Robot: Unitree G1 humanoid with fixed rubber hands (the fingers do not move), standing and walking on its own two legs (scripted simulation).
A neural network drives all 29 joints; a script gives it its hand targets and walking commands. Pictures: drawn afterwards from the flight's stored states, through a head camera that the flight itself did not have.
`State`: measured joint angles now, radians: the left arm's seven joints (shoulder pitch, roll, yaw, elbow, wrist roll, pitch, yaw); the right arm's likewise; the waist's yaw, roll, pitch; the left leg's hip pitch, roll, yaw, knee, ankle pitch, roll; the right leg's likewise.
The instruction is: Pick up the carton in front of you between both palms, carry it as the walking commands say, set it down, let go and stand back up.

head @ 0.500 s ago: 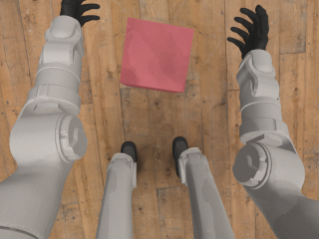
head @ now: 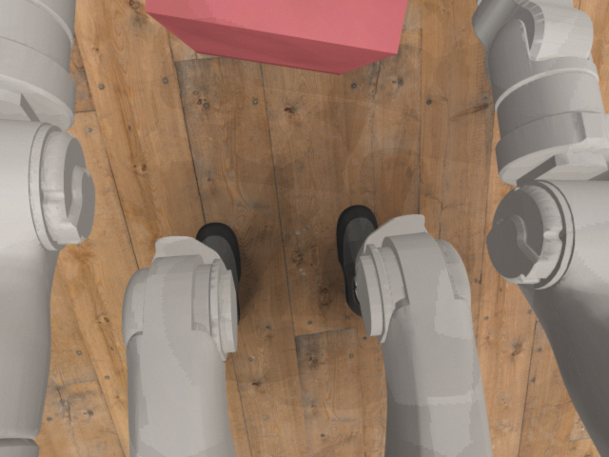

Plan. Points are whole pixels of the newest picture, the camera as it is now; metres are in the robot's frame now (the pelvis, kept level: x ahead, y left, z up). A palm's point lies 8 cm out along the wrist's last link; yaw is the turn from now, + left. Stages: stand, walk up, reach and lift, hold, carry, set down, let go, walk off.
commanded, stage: reach and lift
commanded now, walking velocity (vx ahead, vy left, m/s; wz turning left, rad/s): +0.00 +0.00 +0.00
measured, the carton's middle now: out of the picture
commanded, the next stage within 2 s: none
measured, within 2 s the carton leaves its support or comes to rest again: leaves its support in 0.98 s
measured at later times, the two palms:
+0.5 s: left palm out of the picture +0.60 +0.17 -0.20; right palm out of the picture +0.55 -0.17 -0.20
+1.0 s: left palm out of the picture +0.59 +0.15 -0.20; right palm out of the picture +0.56 -0.15 -0.19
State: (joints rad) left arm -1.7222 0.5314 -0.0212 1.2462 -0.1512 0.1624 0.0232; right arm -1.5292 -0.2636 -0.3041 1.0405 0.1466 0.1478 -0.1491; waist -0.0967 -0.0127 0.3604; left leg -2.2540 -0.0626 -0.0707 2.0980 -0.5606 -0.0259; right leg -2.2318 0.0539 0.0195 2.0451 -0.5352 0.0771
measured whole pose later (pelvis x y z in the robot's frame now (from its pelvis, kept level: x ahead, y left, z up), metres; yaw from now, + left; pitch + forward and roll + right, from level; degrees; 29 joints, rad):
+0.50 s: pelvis +0.01 +0.00 -0.03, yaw -1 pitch +36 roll -4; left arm -1.72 0.50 -0.07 1.28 -0.19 0.11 0.03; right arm -1.55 -0.24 -0.27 1.10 0.16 0.09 -0.15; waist -0.08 -0.02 0.46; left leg -2.24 -0.04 -0.06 2.24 -0.62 -0.01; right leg -2.22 0.04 0.00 2.18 -0.59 0.07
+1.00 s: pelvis +0.02 +0.00 -0.03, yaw +0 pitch +37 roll -4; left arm -1.56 0.36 0.07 1.04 -0.05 0.25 0.06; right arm -1.45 -0.18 -0.39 0.88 0.07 0.25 -0.14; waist -0.06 -0.03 0.38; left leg -2.25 -0.05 -0.05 2.26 -0.65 -0.01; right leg -2.24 0.07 0.04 2.20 -0.62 0.09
